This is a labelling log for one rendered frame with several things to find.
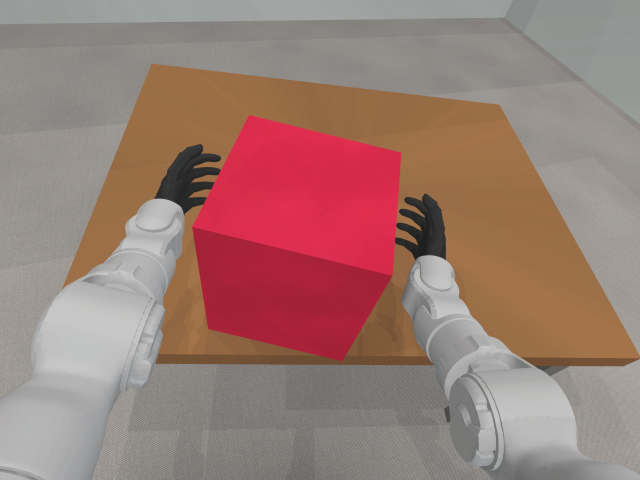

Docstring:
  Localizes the right robot forearm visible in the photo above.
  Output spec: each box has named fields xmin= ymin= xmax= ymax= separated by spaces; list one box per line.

xmin=401 ymin=255 xmax=577 ymax=443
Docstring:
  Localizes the right robot hand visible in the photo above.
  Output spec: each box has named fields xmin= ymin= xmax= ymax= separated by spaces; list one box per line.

xmin=395 ymin=194 xmax=446 ymax=260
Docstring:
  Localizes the robot right upper arm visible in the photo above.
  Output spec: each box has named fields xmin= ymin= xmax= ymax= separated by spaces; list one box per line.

xmin=449 ymin=367 xmax=640 ymax=480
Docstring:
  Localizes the left robot hand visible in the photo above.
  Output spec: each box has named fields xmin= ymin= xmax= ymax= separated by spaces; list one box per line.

xmin=155 ymin=144 xmax=221 ymax=215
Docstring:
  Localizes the table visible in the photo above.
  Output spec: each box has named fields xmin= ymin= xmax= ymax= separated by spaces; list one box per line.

xmin=62 ymin=64 xmax=640 ymax=423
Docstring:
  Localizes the carton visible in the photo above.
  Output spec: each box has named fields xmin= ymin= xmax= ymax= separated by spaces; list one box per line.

xmin=192 ymin=115 xmax=401 ymax=361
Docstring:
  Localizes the robot left upper arm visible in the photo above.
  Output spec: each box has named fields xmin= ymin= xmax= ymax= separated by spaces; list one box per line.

xmin=0 ymin=280 xmax=165 ymax=480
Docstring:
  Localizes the left robot forearm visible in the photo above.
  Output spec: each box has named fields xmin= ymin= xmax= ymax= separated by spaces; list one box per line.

xmin=31 ymin=199 xmax=185 ymax=370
